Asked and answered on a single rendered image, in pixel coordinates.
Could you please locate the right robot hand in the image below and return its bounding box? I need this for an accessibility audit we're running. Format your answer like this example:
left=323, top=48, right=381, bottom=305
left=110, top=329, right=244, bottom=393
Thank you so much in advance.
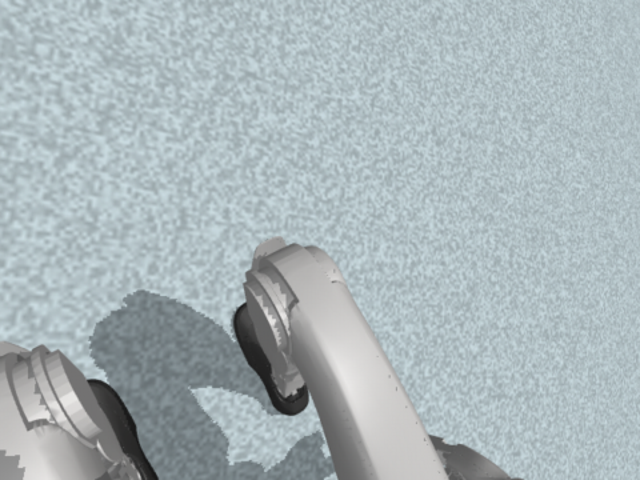
left=428, top=434, right=512, bottom=480

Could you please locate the left robot foot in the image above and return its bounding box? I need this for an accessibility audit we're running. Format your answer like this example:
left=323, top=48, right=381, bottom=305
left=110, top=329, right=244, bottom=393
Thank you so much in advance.
left=87, top=379, right=159, bottom=480

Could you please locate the right robot foot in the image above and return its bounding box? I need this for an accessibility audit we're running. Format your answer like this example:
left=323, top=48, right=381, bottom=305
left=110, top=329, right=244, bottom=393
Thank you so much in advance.
left=234, top=303, right=309, bottom=416

